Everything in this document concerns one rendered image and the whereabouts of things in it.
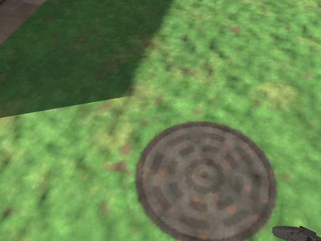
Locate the robot right hand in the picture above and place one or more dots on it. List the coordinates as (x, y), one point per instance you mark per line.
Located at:
(292, 233)

